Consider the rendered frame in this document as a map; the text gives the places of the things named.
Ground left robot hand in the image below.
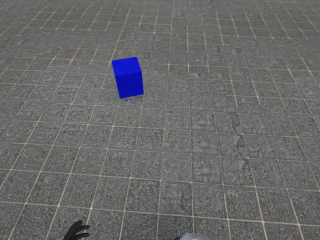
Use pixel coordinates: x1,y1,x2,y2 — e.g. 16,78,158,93
63,220,90,240

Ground carton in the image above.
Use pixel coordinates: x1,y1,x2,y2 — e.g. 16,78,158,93
111,57,144,99

